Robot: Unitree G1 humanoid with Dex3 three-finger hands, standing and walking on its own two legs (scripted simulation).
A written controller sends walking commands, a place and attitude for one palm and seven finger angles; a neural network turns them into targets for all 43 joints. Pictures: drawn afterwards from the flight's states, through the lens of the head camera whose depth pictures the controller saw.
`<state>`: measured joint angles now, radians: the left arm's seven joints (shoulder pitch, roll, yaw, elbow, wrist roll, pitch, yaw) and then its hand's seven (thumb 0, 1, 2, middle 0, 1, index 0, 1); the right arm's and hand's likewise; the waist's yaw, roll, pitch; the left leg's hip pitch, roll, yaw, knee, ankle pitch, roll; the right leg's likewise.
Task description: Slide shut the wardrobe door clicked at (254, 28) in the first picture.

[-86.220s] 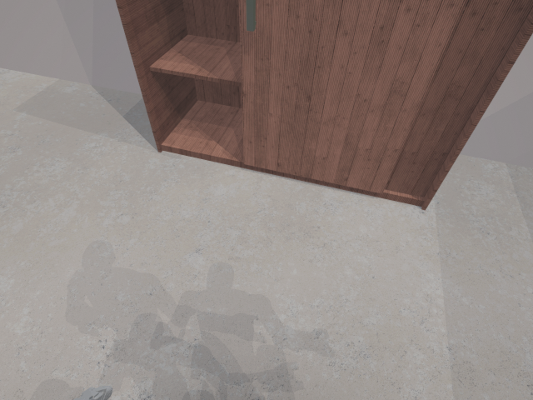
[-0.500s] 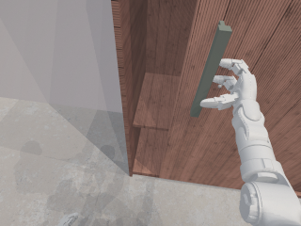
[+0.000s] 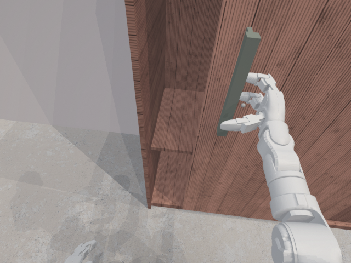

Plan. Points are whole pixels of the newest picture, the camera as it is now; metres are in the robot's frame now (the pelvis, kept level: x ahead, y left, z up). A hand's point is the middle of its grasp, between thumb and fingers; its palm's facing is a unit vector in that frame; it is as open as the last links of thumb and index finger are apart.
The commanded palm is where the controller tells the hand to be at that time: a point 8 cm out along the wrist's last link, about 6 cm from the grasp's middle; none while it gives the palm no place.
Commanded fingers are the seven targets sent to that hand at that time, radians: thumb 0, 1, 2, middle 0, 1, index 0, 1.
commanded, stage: slide the fingers in behind the handle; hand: right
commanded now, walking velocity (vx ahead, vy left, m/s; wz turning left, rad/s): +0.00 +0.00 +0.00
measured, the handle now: (233, 88) +0.50 -0.08 +0.16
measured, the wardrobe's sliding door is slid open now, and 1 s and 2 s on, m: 0.18 0.18 0.18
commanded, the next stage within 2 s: grip the handle and tug to test in 1.16 s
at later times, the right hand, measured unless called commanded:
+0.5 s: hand (230, 100) +0.45 -0.07 +0.16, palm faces -0.01 +1.00 +0.02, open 14.0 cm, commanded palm +0.43 -0.12 +0.16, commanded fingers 0.00 0.50 -0.30 0.30 1.20 0.30 1.20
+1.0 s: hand (225, 98) +0.45 -0.06 +0.16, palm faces +0.01 +1.00 +0.00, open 14.0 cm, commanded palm +0.43 -0.11 +0.16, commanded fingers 0.00 0.50 -0.30 0.30 1.20 0.30 1.20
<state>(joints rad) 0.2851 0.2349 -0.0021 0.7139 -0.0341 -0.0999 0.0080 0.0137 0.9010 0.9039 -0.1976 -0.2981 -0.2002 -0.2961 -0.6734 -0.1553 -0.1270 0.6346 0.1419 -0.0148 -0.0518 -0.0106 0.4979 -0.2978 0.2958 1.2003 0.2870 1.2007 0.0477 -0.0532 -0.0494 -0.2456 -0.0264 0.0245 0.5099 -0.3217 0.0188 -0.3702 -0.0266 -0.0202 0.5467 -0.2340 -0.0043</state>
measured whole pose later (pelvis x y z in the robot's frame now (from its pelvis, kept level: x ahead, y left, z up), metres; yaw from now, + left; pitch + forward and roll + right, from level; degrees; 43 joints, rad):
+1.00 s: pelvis +0.01 +0.01 +0.00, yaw +0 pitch +5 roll +0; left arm 0.29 0.23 0.01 0.72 -0.02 -0.08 0.00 0.01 0.90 0.90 -0.20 -0.30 -0.20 -0.30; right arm -0.73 -0.10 -0.10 0.67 0.12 0.00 -0.12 -0.01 0.50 -0.30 0.30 1.21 0.30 1.20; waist 0.05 -0.05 -0.05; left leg -0.25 -0.03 0.02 0.51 -0.33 0.03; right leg -0.37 -0.03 -0.02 0.53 -0.24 0.00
